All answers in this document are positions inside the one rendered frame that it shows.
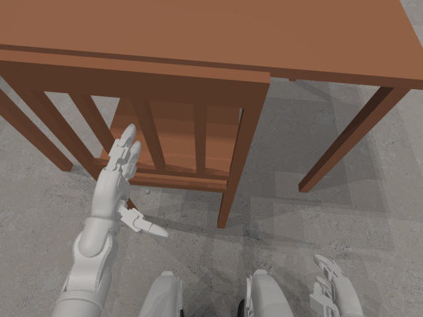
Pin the left robot thigh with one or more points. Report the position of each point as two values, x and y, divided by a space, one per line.
164 298

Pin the left robot hand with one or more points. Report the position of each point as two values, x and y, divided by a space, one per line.
112 185

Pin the chair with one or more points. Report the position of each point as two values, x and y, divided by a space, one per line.
186 117

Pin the left robot forearm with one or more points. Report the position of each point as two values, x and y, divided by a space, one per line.
86 287

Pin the right robot hand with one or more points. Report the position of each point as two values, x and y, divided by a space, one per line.
339 297

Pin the right robot thigh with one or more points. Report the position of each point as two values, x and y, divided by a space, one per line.
265 297

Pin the robot thigh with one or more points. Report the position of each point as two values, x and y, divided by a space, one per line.
265 297
164 298

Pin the table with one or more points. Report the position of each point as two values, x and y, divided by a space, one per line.
361 42

